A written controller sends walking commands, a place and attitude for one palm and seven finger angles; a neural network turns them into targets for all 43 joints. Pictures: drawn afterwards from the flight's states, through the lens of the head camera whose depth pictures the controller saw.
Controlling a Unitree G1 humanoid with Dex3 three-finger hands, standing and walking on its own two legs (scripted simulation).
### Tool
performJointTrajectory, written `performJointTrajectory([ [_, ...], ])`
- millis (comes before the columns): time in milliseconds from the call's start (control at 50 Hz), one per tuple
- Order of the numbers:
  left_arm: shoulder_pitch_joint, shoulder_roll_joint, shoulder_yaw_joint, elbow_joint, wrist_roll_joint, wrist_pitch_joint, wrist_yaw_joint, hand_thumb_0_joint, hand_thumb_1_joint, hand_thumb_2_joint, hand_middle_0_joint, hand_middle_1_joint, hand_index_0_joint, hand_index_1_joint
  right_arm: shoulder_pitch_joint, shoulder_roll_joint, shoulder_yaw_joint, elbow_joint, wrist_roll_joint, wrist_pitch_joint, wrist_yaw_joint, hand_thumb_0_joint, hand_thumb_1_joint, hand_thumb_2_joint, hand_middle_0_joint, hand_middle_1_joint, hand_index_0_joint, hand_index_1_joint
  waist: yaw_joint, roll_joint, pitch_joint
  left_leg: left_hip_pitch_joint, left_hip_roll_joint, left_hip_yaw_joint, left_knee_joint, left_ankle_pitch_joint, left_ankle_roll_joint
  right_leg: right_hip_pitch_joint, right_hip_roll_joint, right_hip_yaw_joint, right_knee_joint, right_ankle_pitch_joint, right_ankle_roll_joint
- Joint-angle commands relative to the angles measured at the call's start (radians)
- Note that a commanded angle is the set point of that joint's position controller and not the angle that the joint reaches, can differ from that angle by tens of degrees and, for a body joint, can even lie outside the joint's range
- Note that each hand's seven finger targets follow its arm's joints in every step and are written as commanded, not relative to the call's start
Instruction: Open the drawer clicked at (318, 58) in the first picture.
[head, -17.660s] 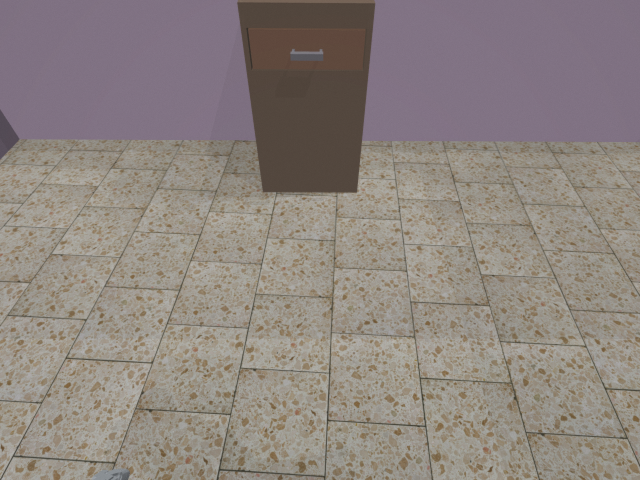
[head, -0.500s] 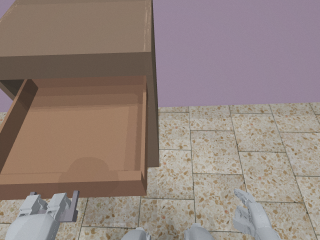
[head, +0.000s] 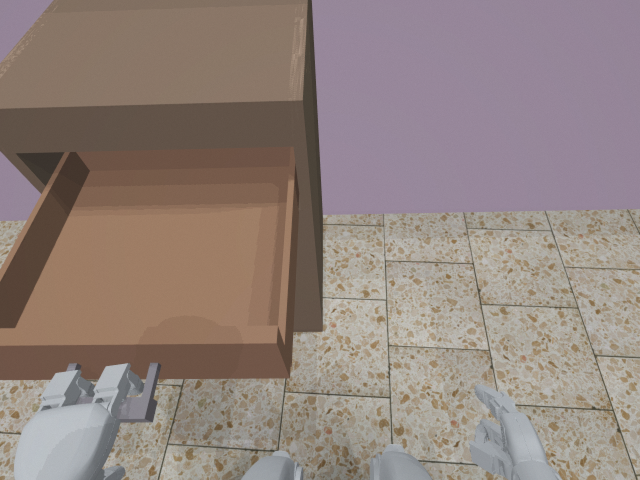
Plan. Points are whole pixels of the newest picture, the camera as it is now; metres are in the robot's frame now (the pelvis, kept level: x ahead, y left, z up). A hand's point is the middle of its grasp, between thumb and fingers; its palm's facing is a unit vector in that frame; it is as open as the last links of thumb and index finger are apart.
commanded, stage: open the thumb to release the handle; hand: left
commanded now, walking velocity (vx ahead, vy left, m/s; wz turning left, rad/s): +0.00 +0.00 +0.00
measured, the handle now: (107, 390) +0.21 +0.28 -0.01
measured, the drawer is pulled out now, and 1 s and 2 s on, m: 0.30 0.30 0.30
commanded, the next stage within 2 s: lift the hand off the handle in 0.08 s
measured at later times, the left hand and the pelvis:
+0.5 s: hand (105, 436) +0.17 +0.27 -0.03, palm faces -0.06 -0.03 -1.00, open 13.8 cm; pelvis -0.01 -0.01 +0.00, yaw +1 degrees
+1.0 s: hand (83, 432) +0.17 +0.28 +0.01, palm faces -0.05 -0.05 -1.00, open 13.8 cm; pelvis +0.00 +0.00 +0.02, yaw +0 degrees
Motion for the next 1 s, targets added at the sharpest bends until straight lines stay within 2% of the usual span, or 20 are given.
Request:
performJointTrajectory([
  [0,0.043,0.185,0.149,-0.117,-0.020,-0.001,0.049,0.000,-0.500,0.300,-0.300,-1.200,-0.300,-1.200,-0.067,-0.112,-0.046,-0.133,0.004,-0.049,-0.013,0.000,-0.900,-0.900,0.200,0.300,0.200,0.300,0.006,-0.024,-0.172,0.067,-0.026,-0.014,-0.139,0.244,0.020,0.237,-0.014,0.071,-0.185,0.211,-0.002],
  [140,0.024,0.191,0.156,-0.108,-0.022,-0.001,0.059,0.000,-0.500,0.300,-0.300,-1.200,-0.300,-1.200,-0.067,-0.114,-0.052,-0.127,0.006,-0.057,-0.017,0.000,-0.900,-0.900,0.200,0.300,0.200,0.300,0.008,0.004,-0.192,0.071,-0.028,-0.012,-0.139,0.233,0.023,0.250,-0.015,0.070,-0.188,0.190,-0.002],
  [160,0.010,0.159,0.122,-0.081,-0.019,0.002,0.055,0.000,-0.500,0.300,-0.300,-1.200,-0.300,-1.200,-0.067,-0.114,-0.051,-0.122,0.004,-0.058,-0.016,0.000,-0.900,-0.900,0.200,0.300,0.200,0.300,-0.005,-0.021,-0.173,0.055,-0.027,-0.012,-0.133,0.221,0.022,0.226,-0.015,0.074,-0.190,0.180,0.001],
  [180,-0.031,0.159,0.113,-0.094,-0.021,0.000,0.055,0.000,-0.500,0.300,-0.300,-1.200,-0.300,-1.200,-0.070,-0.118,-0.052,-0.124,0.007,-0.061,-0.016,0.000,-0.900,-0.900,0.200,0.300,0.200,0.300,-0.013,-0.016,-0.153,0.048,-0.024,-0.017,-0.132,0.205,0.023,0.214,-0.015,0.076,-0.195,0.162,0.001],
  [220,-0.086,0.186,0.123,-0.100,-0.016,0.002,0.060,0.000,-0.500,0.300,-0.300,-1.200,-0.300,-1.200,-0.068,-0.124,-0.048,-0.120,0.003,-0.065,-0.018,0.000,-0.900,-0.900,0.200,0.300,0.200,0.300,-0.016,-0.002,-0.180,0.042,-0.023,-0.017,-0.132,0.195,0.024,0.209,-0.020,0.073,-0.190,0.132,0.003],
  [280,-0.127,0.188,0.112,-0.061,-0.018,0.012,0.057,0.000,-0.500,0.300,-0.300,-1.200,-0.300,-1.200,-0.055,-0.129,-0.050,-0.113,0.010,-0.072,-0.026,0.000,-0.900,-0.900,0.200,0.300,0.200,0.300,-0.024,-0.029,-0.166,0.031,-0.022,-0.013,-0.124,0.169,0.028,0.216,-0.022,0.082,-0.206,0.111,0.008],
  [320,-0.146,0.233,0.145,-0.069,-0.015,0.014,0.055,0.000,-0.500,0.300,-0.300,-1.200,-0.300,-1.200,-0.054,-0.133,-0.047,-0.112,0.009,-0.071,-0.029,0.000,-0.900,-0.900,0.200,0.300,0.200,0.300,-0.008,-0.020,-0.216,0.029,-0.024,-0.014,-0.127,0.193,0.027,0.248,-0.024,0.090,-0.195,0.137,0.008],
  [380,-0.118,0.204,0.123,-0.050,-0.026,0.024,0.048,0.000,-0.500,0.300,-0.300,-1.200,-0.300,-1.200,-0.047,-0.127,-0.049,-0.110,0.017,-0.071,-0.031,0.000,-0.900,-0.900,0.200,0.300,0.200,0.300,-0.006,-0.009,-0.207,0.040,-0.027,-0.009,-0.134,0.207,0.026,0.281,-0.022,0.099,-0.209,0.174,0.007],
  [420,-0.155,0.229,0.143,-0.043,-0.028,0.029,0.047,0.000,-0.500,0.300,-0.300,-1.200,-0.300,-1.200,-0.051,-0.130,-0.045,-0.103,0.017,-0.066,-0.034,0.000,-0.900,-0.900,0.200,0.300,0.200,0.300,-0.015,-0.040,-0.213,0.029,-0.024,-0.013,-0.135,0.206,0.027,0.278,-0.022,0.097,-0.208,0.168,0.010],
  [480,-0.173,0.207,0.113,-0.051,-0.032,0.023,0.044,0.000,-0.500,0.300,-0.300,-1.200,-0.300,-1.200,-0.051,-0.130,-0.045,-0.103,0.018,-0.074,-0.035,0.000,-0.900,-0.900,0.200,0.300,0.200,0.300,-0.019,-0.015,-0.187,0.041,-0.022,-0.010,-0.142,0.184,0.028,0.270,-0.023,0.094,-0.224,0.138,0.011],
  [500,-0.173,0.239,0.142,-0.070,-0.028,0.019,0.047,0.000,-0.500,0.300,-0.300,-1.200,-0.300,-1.200,-0.043,-0.133,-0.046,-0.102,0.016,-0.074,-0.035,0.000,-0.900,-0.900,0.200,0.300,0.200,0.300,-0.010,-0.009,-0.224,0.057,-0.025,-0.010,-0.147,0.204,0.026,0.281,-0.022,0.096,-0.219,0.152,0.010],
  [540,-0.143,0.224,0.132,-0.100,-0.031,0.022,0.050,0.000,-0.500,0.300,-0.300,-1.200,-0.300,-1.200,-0.042,-0.129,-0.047,-0.107,0.017,-0.073,-0.035,0.000,-0.900,-0.900,0.200,0.300,0.200,0.300,-0.009,0.021,-0.240,0.099,-0.026,-0.010,-0.160,0.231,0.027,0.300,-0.020,0.090,-0.221,0.191,0.006],
  [600,-0.135,0.225,0.137,-0.102,-0.042,0.026,0.049,0.000,-0.500,0.300,-0.300,-1.200,-0.300,-1.200,-0.048,-0.128,-0.047,-0.104,0.018,-0.073,-0.035,0.000,-0.900,-0.900,0.200,0.300,0.200,0.300,-0.018,-0.019,-0.201,0.095,-0.024,-0.011,-0.174,0.220,0.027,0.304,-0.021,0.096,-0.247,0.181,0.011],
  [680,-0.081,0.217,0.142,-0.092,-0.047,0.035,0.042,0.000,-0.500,0.300,-0.300,-1.200,-0.300,-1.200,-0.054,-0.126,-0.049,-0.109,0.021,-0.070,-0.036,0.000,-0.900,-0.900,0.200,0.300,0.200,0.300,-0.006,-0.020,-0.163,0.105,-0.024,-0.010,-0.201,0.221,0.026,0.337,-0.021,0.100,-0.270,0.197,0.007],
  [760,-0.068,0.205,0.126,-0.133,-0.045,0.036,0.039,0.000,-0.500,0.300,-0.300,-1.200,-0.300,-1.200,-0.053,-0.130,-0.047,-0.117,0.019,-0.068,-0.027,0.000,-0.900,-0.900,0.200,0.300,0.200,0.300,-0.005,0.020,-0.174,0.169,-0.023,-0.013,-0.232,0.246,0.025,0.326,-0.019,0.076,-0.276,0.199,0.003],
  [820,-0.084,0.199,0.119,-0.125,-0.050,0.049,0.032,0.000,-0.500,0.300,-0.300,-1.200,-0.300,-1.200,-0.060,-0.130,-0.045,-0.122,0.020,-0.064,-0.024,0.000,-0.900,-0.900,0.200,0.300,0.200,0.300,-0.015,-0.025,-0.139,0.161,-0.019,-0.016,-0.249,0.233,0.027,0.338,-0.022,0.076,-0.298,0.189,0.007],
  [860,-0.057,0.202,0.120,-0.129,-0.045,0.050,0.025,0.000,-0.500,0.300,-0.300,-1.200,-0.300,-1.200,-0.053,-0.131,-0.046,-0.126,0.021,-0.064,-0.023,0.000,-0.900,-0.900,0.200,0.300,0.200,0.300,-0.002,-0.007,-0.145,0.186,-0.022,-0.014,-0.262,0.250,0.026,0.355,-0.021,0.073,-0.300,0.208,0.005],
  [880,-0.052,0.179,0.094,-0.135,-0.048,0.053,0.019,0.000,-0.500,0.300,-0.300,-1.200,-0.300,-1.200,-0.056,-0.128,-0.046,-0.130,0.024,-0.065,-0.022,0.000,-0.900,-0.900,0.200,0.300,0.200,0.300,-0.005,-0.001,-0.123,0.195,-0.021,-0.016,-0.270,0.248,0.025,0.357,-0.020,0.070,-0.307,0.208,0.004],
  [920,-0.082,0.210,0.118,-0.151,-0.053,0.052,0.013,0.000,-0.500,0.300,-0.300,-1.200,-0.300,-1.200,-0.059,-0.134,-0.043,-0.132,0.022,-0.063,-0.022,0.000,-0.900,-0.900,0.200,0.300,0.200,0.300,-0.006,-0.018,-0.139,0.204,-0.019,-0.019,-0.278,0.255,0.027,0.368,-0.023,0.073,-0.313,0.213,0.005],
  [980,-0.073,0.189,0.094,-0.153,-0.056,0.049,-0.006,0.000,-0.500,0.300,-0.300,-1.200,-0.300,-1.200,-0.054,-0.131,-0.045,-0.133,0.025,-0.066,-0.023,0.000,-0.900,-0.900,0.200,0.300,0.200,0.300,-0.010,-0.022,-0.109,0.220,-0.019,-0.016,-0.288,0.250,0.029,0.377,-0.023,0.075,-0.332,0.218,0.007],
])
